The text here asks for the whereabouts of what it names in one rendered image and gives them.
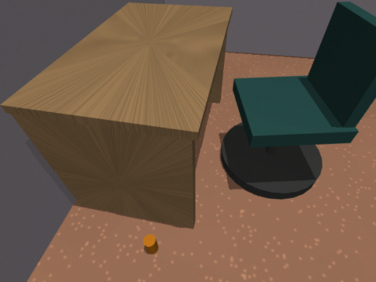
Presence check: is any can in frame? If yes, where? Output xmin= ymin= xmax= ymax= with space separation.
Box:
xmin=143 ymin=234 xmax=158 ymax=254

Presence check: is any office chair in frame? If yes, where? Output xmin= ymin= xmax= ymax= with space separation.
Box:
xmin=221 ymin=2 xmax=376 ymax=199

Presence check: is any desk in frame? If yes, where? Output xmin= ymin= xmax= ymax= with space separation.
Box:
xmin=0 ymin=2 xmax=233 ymax=229

